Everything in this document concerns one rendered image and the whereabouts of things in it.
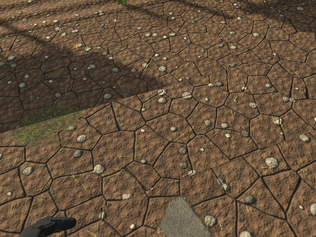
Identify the left robot hand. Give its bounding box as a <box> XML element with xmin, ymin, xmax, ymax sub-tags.
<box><xmin>19</xmin><ymin>216</ymin><xmax>77</xmax><ymax>237</ymax></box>

